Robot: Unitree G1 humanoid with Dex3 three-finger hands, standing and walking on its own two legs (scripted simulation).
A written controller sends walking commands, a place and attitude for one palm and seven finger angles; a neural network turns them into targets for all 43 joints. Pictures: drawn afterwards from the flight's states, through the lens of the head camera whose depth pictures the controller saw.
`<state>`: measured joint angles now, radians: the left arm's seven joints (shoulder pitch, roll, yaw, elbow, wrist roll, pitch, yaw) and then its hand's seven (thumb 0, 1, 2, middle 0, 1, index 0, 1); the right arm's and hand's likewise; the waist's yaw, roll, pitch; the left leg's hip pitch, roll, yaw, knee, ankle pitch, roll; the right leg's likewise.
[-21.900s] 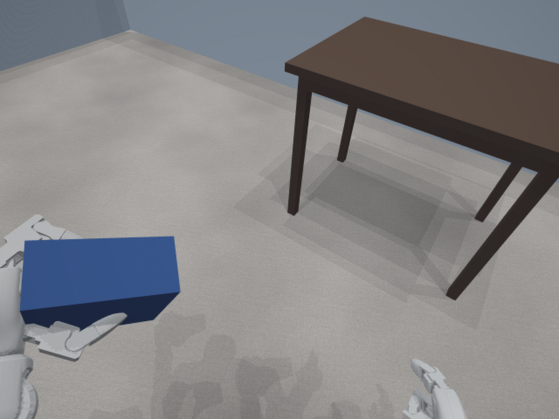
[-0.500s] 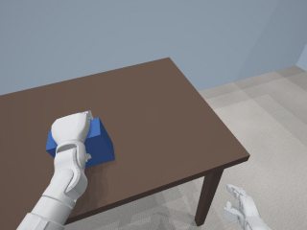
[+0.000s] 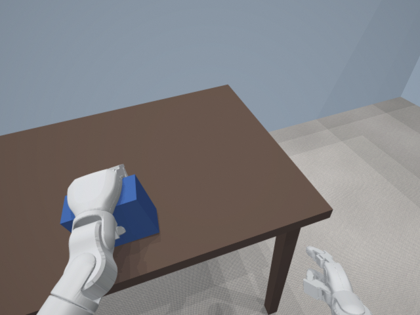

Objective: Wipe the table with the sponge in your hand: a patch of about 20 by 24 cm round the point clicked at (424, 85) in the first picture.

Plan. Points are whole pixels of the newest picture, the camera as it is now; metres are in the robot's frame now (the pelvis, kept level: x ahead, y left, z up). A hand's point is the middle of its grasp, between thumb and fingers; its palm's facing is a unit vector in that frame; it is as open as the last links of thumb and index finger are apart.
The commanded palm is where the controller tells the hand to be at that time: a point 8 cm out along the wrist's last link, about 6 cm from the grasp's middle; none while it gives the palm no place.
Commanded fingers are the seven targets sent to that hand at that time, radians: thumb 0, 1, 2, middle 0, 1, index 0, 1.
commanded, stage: wipe back along the middle lane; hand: left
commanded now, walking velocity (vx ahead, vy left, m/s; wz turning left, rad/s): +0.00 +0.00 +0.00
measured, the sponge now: (119, 220) +0.28 +0.23 +0.05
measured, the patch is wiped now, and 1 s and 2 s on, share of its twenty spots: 0.75 0.85 0.95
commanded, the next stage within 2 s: slide across to the third lane in 0.08 s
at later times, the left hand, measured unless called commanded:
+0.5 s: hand (118, 218) +0.25 +0.21 +0.10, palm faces +0.09 -0.07 -0.99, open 10.0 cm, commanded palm +0.22 +0.18 +0.14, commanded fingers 0.00 0.10 1.30 -1.20 -1.60 -1.20 -1.60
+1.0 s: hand (148, 210) +0.27 +0.16 +0.10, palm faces +0.10 -0.06 -0.99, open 10.0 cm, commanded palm +0.24 +0.14 +0.14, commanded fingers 0.00 0.10 1.30 -1.20 -1.60 -1.20 -1.60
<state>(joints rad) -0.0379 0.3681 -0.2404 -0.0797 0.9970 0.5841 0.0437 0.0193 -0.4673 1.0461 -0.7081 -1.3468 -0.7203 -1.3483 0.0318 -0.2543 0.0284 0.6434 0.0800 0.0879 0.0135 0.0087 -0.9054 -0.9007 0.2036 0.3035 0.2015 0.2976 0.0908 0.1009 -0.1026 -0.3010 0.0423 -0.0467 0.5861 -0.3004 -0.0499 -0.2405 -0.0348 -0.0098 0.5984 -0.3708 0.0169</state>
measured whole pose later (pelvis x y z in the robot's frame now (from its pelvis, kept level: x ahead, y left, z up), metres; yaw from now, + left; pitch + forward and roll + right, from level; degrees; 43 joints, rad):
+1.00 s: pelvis -0.03 -0.01 +0.00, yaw +1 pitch -2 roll +1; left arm -0.26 0.23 -0.45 0.16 0.99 0.60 0.10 0.00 -0.49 1.05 -0.72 -1.35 -0.74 -1.33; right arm 0.00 -0.23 0.02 0.73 0.09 0.02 0.05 0.01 -0.91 -0.90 0.20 0.30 0.20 0.30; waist 0.12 0.12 -0.10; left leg -0.30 0.04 -0.07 0.58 -0.25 -0.06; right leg -0.25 -0.04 -0.03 0.65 -0.36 0.00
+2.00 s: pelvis -0.04 -0.04 -0.01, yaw +0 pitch +4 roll +1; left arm -0.69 0.30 -0.22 0.81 0.97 0.42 0.12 0.00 -0.54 1.08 -0.77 -1.33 -0.79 -1.31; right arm 0.15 -0.27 0.00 0.77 0.08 0.05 -0.06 0.01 -0.91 -0.90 0.20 0.30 0.20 0.30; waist 0.01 0.09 -0.11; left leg -0.44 0.07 -0.08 0.58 -0.24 -0.01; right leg -0.41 0.01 -0.03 0.67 -0.33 -0.04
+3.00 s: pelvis -0.01 +0.01 +0.00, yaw -2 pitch +9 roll -1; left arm -0.78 0.29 -0.20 0.95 0.98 0.44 0.24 0.00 -0.53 1.08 -0.76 -1.33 -0.78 -1.32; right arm 0.24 -0.25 -0.03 0.79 0.06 0.10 -0.01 0.01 -0.91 -0.90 0.20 0.30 0.20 0.30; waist -0.02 0.07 -0.16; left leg -0.48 0.06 -0.03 0.59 -0.26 -0.04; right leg -0.42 -0.02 0.02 0.57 -0.30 0.03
